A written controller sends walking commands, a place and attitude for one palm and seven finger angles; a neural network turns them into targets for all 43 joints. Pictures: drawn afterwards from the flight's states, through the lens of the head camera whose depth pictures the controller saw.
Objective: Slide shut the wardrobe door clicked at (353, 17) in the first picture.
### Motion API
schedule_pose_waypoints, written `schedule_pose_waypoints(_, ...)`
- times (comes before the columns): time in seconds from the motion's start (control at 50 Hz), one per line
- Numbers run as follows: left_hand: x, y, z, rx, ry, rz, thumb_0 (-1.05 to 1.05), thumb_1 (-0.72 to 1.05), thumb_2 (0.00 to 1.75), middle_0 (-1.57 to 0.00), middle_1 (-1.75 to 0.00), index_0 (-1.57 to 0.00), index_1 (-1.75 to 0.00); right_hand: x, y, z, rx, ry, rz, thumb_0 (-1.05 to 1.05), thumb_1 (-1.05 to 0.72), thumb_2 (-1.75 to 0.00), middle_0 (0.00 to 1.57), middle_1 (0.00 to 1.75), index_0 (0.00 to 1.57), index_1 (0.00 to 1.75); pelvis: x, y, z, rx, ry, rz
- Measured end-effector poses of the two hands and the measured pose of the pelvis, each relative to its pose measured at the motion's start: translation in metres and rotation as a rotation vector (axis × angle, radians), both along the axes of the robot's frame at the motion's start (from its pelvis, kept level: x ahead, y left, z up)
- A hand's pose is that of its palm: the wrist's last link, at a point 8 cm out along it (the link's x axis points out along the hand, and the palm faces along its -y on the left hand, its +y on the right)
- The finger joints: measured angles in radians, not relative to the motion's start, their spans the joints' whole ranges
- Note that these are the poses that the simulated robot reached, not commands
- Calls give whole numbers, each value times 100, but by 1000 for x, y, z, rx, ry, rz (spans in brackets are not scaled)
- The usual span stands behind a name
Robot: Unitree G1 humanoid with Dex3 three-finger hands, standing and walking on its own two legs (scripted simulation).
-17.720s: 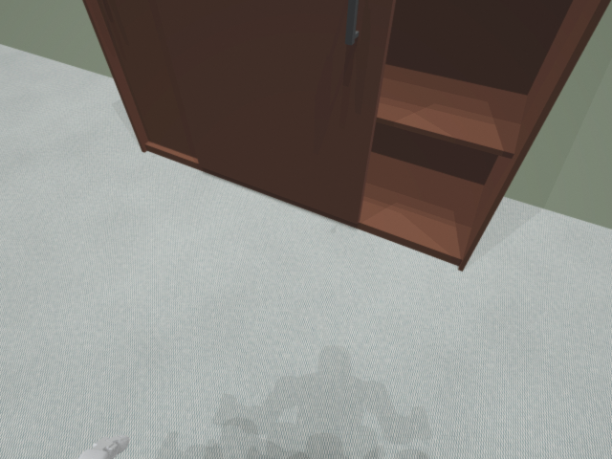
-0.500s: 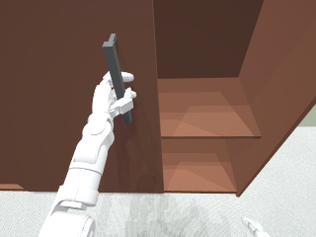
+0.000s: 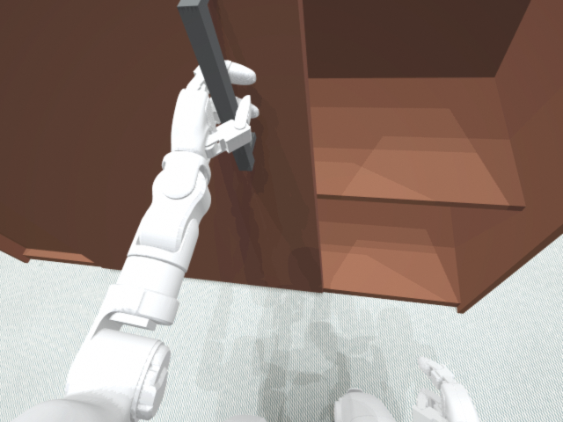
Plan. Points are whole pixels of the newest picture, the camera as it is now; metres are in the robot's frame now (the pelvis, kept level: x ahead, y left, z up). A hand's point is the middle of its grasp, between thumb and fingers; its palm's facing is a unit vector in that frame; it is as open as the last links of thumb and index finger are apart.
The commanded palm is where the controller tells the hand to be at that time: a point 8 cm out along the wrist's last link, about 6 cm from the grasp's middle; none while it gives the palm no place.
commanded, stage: step sideways, sliding the door along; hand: left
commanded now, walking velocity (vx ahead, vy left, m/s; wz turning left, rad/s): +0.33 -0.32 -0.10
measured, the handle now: (229, 91) +0.48 +0.09 +0.18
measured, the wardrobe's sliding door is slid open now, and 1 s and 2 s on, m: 0.45 0.23 0.00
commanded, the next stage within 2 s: stop walking and hold the door there in 1.84 s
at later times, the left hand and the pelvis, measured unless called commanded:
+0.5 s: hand (306, 129) +0.43 -0.01 +0.16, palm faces -0.03 -1.00 -0.09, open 5.9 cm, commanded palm +0.42 -0.02 +0.16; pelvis +0.01 -0.09 +0.00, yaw +5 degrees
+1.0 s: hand (434, 131) +0.42 -0.15 +0.16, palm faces +0.08 -0.99 -0.10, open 6.0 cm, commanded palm +0.40 -0.17 +0.16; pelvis +0.03 -0.26 -0.02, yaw +3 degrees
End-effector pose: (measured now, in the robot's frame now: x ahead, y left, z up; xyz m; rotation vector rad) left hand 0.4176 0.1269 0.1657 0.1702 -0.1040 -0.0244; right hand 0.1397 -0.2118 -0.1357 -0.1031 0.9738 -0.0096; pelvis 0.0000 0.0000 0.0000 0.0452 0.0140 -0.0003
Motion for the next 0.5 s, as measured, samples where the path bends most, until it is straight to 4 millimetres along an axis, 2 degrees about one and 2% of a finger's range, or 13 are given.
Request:
schedule_pose_waypoints(0.08,-2,-5,1,34,-13,47,-5,68,85,-45,-140,-39,-140,3,-6,-21,44,29,21,1,-90,-89,20,30,20,30,2,-21,-12,-4,-78,32)
schedule_pose_waypoints(0.12,-3,-10,1,23,-3,69,-4,68,84,-45,-140,-39,-140,6,-14,-23,41,47,24,1,-90,-89,20,30,20,30,2,-31,-12,-23,-105,73)
schedule_pose_waypoints(0.26,-6,-31,-1,-39,-14,71,-1,73,84,-45,-140,-35,-140,34,-51,7,-41,5,66,1,-90,-89,20,30,20,30,3,-57,4,-5,-87,109)
schedule_pose_waypoints(0.34,-6,-46,-4,-69,-71,28,0,74,84,-45,-140,-31,-140,57,-70,17,-99,-60,66,1,-90,-89,20,30,20,30,3,-63,-2,-25,-60,116)
schedule_pose_waypoints(0.4,-6,-57,-6,-85,-94,-4,0,76,84,-45,-140,-27,-140,72,-77,21,-106,-90,84,1,-90,-89,20,30,20,30,-1,-72,-3,-13,-75,123)
schedule_pose_waypoints(0.5,-7,-78,-7,-83,-102,-27,0,77,83,-45,-140,-25,-140,88,-81,26,-58,-95,115,1,-90,-89,19,30,20,30,10,-93,0,-56,-75,83)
